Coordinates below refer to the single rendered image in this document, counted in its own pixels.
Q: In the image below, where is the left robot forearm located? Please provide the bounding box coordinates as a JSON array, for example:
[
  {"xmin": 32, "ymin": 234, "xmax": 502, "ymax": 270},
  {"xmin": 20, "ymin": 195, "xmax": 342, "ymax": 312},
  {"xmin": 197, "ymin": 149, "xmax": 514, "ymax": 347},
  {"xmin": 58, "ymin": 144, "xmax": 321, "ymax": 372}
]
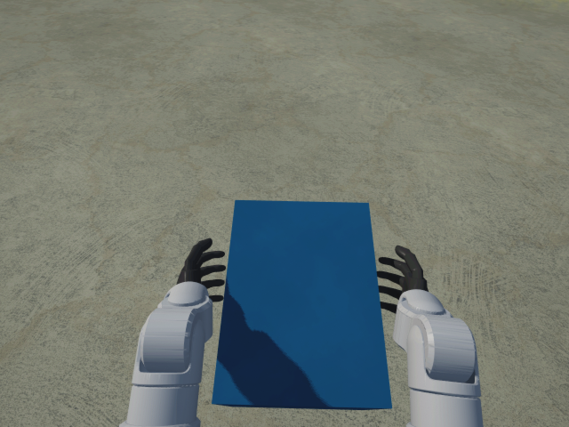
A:
[{"xmin": 119, "ymin": 281, "xmax": 212, "ymax": 427}]

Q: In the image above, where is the right robot forearm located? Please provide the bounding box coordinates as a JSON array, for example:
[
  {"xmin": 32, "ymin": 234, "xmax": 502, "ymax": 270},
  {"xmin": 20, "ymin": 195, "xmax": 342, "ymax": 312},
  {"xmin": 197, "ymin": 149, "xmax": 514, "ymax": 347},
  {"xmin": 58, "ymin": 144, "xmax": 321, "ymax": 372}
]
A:
[{"xmin": 393, "ymin": 289, "xmax": 484, "ymax": 427}]

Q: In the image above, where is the right robot hand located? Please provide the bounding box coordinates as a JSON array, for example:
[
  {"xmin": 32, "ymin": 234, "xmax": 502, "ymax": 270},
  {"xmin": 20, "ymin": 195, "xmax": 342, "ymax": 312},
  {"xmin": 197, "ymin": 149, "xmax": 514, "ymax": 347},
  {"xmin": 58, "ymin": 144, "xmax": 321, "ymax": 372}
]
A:
[{"xmin": 377, "ymin": 246, "xmax": 429, "ymax": 313}]

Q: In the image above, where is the carton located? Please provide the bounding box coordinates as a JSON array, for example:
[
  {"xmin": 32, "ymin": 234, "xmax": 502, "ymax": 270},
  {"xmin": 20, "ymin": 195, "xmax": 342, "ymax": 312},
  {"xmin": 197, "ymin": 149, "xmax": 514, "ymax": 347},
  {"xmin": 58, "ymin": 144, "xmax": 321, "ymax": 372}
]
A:
[{"xmin": 212, "ymin": 200, "xmax": 392, "ymax": 410}]

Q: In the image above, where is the left robot hand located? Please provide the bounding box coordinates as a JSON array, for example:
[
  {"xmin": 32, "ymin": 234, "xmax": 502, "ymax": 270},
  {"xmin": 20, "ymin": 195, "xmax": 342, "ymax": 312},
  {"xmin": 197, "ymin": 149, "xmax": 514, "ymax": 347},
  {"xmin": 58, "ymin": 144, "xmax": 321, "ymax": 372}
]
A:
[{"xmin": 176, "ymin": 238, "xmax": 226, "ymax": 302}]

